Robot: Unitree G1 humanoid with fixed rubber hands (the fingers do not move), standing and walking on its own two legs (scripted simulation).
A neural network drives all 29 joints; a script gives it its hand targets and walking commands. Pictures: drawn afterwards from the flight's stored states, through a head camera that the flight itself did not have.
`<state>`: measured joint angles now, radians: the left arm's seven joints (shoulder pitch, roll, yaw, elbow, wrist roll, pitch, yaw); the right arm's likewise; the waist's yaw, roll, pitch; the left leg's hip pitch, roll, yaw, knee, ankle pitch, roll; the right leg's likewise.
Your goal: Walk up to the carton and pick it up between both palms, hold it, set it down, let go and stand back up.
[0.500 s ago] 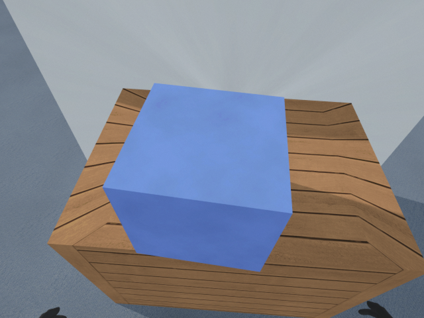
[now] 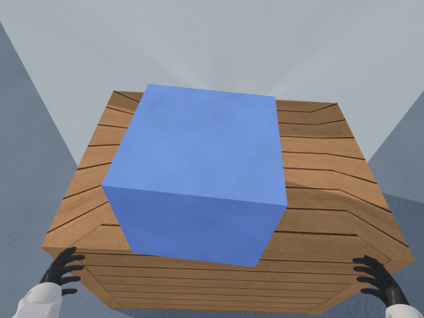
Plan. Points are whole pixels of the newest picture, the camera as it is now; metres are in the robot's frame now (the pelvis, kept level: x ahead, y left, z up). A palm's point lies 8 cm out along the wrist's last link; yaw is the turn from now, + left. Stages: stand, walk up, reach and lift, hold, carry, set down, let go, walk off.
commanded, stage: reach and lift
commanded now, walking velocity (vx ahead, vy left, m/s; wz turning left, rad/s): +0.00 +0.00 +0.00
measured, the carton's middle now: (202, 176) +0.40 +0.01 +0.01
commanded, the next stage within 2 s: none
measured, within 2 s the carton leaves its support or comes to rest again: neither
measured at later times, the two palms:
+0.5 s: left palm (59, 302) +0.16 +0.26 -0.03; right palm (380, 301) +0.15 -0.28 +0.00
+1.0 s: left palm (56, 295) +0.17 +0.26 -0.02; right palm (341, 268) +0.19 -0.23 +0.02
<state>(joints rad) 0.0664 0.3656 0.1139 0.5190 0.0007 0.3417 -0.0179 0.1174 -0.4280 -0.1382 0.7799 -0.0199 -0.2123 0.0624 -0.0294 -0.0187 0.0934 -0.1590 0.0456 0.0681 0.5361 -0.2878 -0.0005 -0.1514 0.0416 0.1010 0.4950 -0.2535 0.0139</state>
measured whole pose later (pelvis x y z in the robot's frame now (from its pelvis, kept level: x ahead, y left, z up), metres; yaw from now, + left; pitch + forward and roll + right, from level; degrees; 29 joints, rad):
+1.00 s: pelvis +0.02 +0.02 +0.01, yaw +1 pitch -5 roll -1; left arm 0.35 0.36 -0.06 0.32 -0.14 -0.27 -0.05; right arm 0.33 -0.19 -0.12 0.28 0.09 -0.27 -0.01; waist 0.02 -0.03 0.09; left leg -0.09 0.02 0.07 0.45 -0.27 0.01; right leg -0.05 0.01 0.10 0.35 -0.22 0.03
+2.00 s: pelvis +0.02 +0.02 +0.01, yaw +1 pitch -5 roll -1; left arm -0.06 0.43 0.06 0.00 -0.27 0.30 -0.05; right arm 0.14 -0.26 -0.12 -0.15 0.21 0.25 -0.06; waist 0.02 -0.01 0.09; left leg -0.09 0.02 0.07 0.41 -0.25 0.01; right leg -0.05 0.01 0.10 0.32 -0.19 0.03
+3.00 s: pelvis +0.00 +0.01 +0.01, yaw +0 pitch +0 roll -1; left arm -0.89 0.54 0.01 0.64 -0.27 0.51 -0.08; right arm -0.74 -0.41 -0.09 0.60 0.31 0.40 -0.03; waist -0.05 -0.01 0.00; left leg -0.19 0.02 0.07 0.40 -0.21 0.01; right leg -0.16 0.01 0.10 0.31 -0.15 0.03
